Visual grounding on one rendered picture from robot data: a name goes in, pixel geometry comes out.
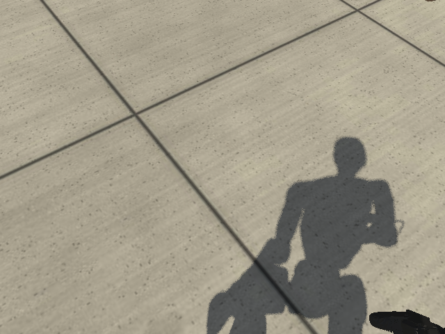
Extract robot right hand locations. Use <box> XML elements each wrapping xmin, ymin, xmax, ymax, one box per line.
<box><xmin>369</xmin><ymin>310</ymin><xmax>445</xmax><ymax>334</ymax></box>

